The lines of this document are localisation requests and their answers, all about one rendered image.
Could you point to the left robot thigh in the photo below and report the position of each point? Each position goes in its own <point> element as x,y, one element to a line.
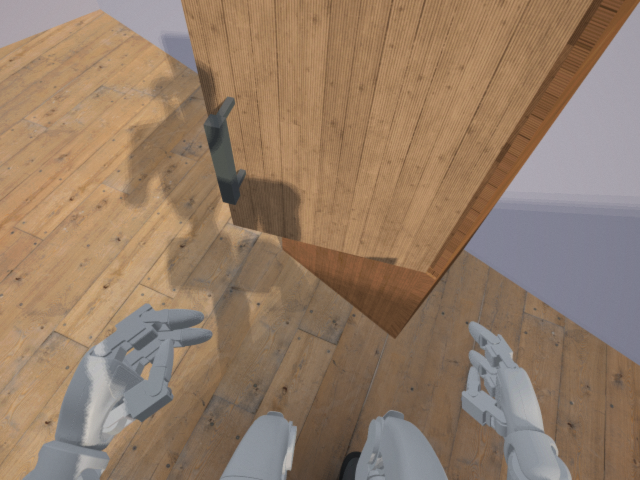
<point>265,452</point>

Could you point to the right robot hand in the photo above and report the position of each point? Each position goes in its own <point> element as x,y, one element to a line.
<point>504,380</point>

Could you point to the cupboard door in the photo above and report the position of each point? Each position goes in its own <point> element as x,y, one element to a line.
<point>366,126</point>

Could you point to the robot left forearm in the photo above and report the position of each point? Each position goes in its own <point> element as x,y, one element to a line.
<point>62,461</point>

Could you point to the robot right shin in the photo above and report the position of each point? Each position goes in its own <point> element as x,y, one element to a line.
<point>363,472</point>

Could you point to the robot right forearm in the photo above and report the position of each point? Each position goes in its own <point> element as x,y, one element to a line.
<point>533,455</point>

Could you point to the handle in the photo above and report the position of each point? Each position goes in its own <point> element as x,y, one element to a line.
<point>217,134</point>

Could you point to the left robot hand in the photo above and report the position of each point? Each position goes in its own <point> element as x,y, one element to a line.
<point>90,416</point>

